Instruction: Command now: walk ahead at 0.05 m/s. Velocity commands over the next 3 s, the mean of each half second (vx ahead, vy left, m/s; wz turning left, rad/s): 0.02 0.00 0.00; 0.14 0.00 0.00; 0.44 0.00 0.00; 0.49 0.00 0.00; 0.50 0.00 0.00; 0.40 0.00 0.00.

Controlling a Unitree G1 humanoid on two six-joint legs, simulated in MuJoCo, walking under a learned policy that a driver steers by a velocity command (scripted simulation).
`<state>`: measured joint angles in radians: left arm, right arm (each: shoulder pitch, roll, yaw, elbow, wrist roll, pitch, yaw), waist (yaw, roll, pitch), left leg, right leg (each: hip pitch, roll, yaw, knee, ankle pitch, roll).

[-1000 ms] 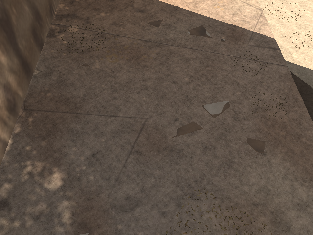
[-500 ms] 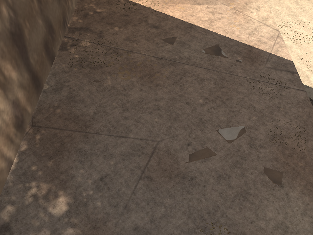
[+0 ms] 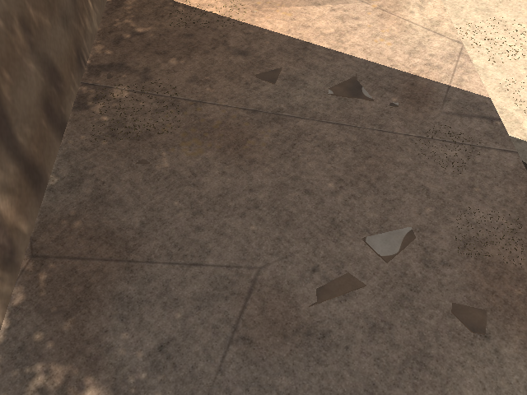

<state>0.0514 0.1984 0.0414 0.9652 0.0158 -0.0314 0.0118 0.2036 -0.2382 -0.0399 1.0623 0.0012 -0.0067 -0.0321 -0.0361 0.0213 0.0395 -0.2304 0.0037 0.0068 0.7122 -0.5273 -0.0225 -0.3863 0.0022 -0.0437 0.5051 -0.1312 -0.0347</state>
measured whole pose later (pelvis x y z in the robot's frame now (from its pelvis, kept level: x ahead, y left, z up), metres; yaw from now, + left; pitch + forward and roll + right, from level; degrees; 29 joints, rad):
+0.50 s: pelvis +0.04 +0.02 +0.00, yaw -1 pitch -1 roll +0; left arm 0.09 0.23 0.05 1.08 0.00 0.01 0.03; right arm 0.24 -0.20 -0.03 1.10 0.00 -0.01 -0.03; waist -0.01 0.00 0.04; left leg -0.12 0.01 0.03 0.50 -0.37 0.01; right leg -0.29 -0.01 -0.02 0.51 -0.20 0.00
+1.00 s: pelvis +0.11 -0.02 -0.01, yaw +0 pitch +0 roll +0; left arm 0.13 0.24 0.08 1.09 -0.03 -0.08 -0.01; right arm 0.41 -0.24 -0.06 1.10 0.02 -0.05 -0.02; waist -0.01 0.05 0.02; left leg -0.08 0.06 0.01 0.61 -0.47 -0.01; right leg -0.32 0.00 -0.10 0.62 -0.29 -0.06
